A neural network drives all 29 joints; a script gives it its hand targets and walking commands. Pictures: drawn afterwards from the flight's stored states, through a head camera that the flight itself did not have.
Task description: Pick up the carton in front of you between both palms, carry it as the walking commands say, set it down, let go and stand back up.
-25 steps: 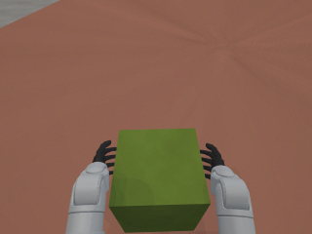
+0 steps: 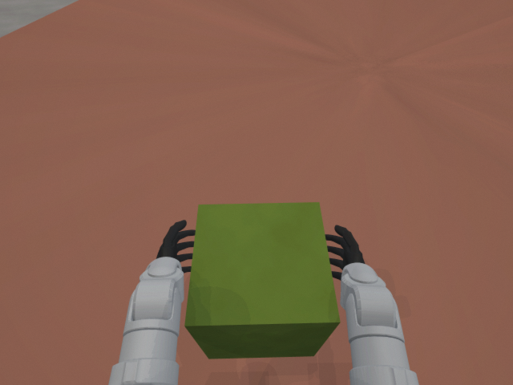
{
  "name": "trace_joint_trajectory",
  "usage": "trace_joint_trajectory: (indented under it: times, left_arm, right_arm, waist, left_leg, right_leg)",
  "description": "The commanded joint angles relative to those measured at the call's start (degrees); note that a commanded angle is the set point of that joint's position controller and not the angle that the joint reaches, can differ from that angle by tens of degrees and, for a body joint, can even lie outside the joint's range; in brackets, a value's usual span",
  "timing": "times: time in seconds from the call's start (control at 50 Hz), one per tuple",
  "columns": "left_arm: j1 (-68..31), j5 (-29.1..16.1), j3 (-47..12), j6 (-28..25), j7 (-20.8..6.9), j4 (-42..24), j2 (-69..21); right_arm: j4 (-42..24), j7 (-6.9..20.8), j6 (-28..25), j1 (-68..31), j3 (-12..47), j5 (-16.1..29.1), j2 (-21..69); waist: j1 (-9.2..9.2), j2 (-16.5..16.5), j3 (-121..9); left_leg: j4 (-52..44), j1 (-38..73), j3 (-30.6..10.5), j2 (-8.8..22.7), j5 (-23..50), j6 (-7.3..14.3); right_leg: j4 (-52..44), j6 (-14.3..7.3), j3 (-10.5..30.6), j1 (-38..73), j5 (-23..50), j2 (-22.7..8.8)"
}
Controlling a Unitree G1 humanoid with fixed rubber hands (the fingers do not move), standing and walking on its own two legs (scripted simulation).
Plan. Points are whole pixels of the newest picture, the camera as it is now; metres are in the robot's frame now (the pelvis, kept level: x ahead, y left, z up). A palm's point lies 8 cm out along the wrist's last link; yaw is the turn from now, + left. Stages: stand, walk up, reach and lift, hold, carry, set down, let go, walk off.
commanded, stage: carry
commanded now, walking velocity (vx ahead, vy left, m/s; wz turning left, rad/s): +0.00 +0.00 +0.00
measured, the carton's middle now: (260, 285) +0.31 +0.00 -0.05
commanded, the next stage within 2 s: hold in 0.82 s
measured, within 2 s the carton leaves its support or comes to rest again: neither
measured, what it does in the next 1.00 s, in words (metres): stands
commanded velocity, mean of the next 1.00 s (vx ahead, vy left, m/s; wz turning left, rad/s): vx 0.00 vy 0.00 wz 0.00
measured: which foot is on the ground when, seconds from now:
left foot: down 0.00-1.00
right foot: down 0.00-1.00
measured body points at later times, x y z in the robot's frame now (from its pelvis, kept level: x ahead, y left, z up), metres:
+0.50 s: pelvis -0.01 +0.01 +0.00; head -0.03 +0.01 +0.45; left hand +0.30 +0.16 +0.04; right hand +0.30 -0.14 +0.03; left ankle -0.04 +0.09 -0.73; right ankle +0.05 -0.11 -0.73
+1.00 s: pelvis -0.02 +0.01 +0.01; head -0.04 +0.01 +0.46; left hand +0.26 +0.20 +0.04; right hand +0.30 -0.10 +0.04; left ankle -0.04 +0.09 -0.73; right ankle +0.05 -0.14 -0.73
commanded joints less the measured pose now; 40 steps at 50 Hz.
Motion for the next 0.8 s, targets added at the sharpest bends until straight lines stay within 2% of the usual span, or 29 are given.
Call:
trace_joint_trajectory:
  times: [0.0, 0.78]
  left_arm:
    - [-23.48, -14.52, -31.53, -0.86, -14.70, -2.44, -52.13]
    - [-24.77, -15.11, -32.08, -0.77, -14.80, -2.95, -52.71]
  right_arm:
    - [-3.47, 13.68, -1.23, -25.18, 31.05, 14.56, 51.87]
    - [-3.72, 13.81, -1.21, -26.26, 31.25, 14.95, 52.58]
  waist:
    - [-0.02, -0.16, -14.41]
    - [0.00, 0.09, -13.90]
  left_leg:
    - [-5.08, 0.13, -6.05, 7.08, 14.09, 0.56]
    - [-5.43, -0.55, -6.53, 6.98, 15.44, 1.20]
  right_leg:
    - [-1.87, -0.54, 6.42, 10.11, 11.93, -5.58]
    - [-1.73, 0.41, 5.69, 9.19, 9.86, -5.36]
